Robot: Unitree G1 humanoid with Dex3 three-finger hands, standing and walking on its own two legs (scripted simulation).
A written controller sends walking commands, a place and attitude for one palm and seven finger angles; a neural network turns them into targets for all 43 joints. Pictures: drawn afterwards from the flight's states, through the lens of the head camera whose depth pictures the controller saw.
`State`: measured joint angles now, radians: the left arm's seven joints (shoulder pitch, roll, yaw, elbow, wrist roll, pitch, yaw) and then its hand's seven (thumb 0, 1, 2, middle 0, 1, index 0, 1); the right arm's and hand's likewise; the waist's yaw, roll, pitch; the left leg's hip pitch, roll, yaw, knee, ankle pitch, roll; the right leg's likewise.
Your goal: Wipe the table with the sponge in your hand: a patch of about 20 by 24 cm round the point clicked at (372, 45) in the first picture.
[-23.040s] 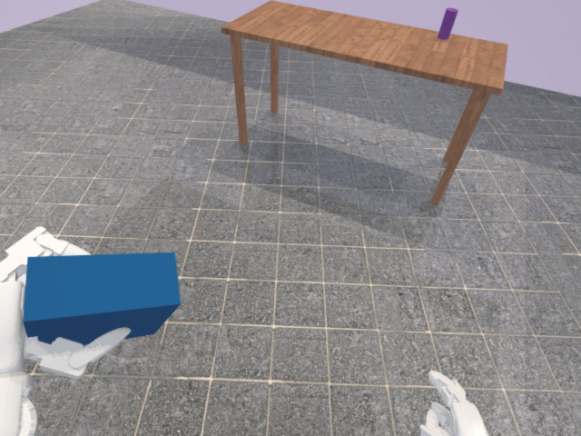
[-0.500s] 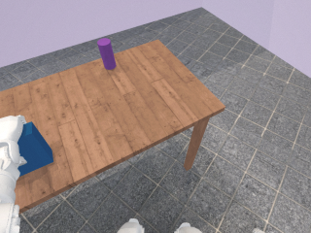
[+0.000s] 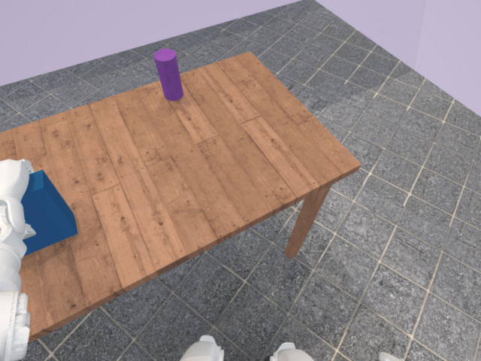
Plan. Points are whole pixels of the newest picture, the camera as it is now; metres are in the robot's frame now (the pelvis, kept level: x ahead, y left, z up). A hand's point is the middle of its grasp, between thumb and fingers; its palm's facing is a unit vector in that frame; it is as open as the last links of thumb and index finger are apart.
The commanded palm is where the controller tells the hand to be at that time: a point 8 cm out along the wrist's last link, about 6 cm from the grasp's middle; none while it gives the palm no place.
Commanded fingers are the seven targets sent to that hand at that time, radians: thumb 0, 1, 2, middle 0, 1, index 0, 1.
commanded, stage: wipe forward along the first lane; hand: left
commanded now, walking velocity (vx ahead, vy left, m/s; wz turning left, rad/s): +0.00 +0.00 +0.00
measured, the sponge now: (28, 225) +0.34 +0.41 -0.03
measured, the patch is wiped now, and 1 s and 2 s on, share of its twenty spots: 0.15 0.30 0.35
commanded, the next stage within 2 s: slide across to the middle lane in 0.20 s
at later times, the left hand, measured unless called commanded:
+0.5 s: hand (15, 184) +0.40 +0.43 +0.02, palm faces -0.17 +0.03 -0.98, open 10.1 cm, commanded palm +0.41 +0.38 +0.07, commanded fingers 0.00 0.10 1.30 -1.20 -1.60 -1.20 -1.60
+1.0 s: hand (47, 170) +0.43 +0.38 +0.02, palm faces -0.14 +0.00 -0.99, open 10.1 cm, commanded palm +0.42 +0.33 +0.07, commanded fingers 0.00 0.10 1.30 -1.20 -1.60 -1.20 -1.60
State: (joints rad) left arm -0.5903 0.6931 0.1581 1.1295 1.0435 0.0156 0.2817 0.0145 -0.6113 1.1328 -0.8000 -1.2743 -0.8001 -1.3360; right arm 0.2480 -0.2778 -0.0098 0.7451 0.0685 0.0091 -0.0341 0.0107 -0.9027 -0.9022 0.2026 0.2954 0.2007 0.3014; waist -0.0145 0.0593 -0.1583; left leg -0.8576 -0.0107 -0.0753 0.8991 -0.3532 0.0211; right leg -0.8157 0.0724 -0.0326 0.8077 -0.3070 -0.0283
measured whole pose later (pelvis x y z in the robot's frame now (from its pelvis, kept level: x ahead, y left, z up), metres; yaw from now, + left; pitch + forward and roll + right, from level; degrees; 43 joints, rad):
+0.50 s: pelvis +0.02 +0.02 +0.01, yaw +1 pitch +20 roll -4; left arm -0.66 0.71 0.08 1.12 1.04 0.06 0.30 0.01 -0.61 1.13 -0.80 -1.28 -0.80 -1.35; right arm 0.29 -0.27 -0.03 0.78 0.06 0.04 -0.03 0.01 -0.90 -0.90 0.20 0.30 0.20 0.30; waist -0.03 0.04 -0.15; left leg -0.84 -0.03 -0.08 0.86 -0.36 0.04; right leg -0.78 0.05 -0.03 0.74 -0.31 0.00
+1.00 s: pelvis +0.05 +0.03 +0.02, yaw +1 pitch +17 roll -3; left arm -0.65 0.51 -0.03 1.07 1.01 0.20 0.34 -0.01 -0.57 1.11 -0.76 -1.32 -0.76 -1.38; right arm 0.20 -0.25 -0.03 0.79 0.06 0.06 0.00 0.01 -0.90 -0.90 0.20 0.30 0.20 0.30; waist 0.00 0.05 -0.15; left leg -0.67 -0.05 -0.07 0.74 -0.36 0.05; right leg -0.62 0.03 -0.02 0.63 -0.31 0.00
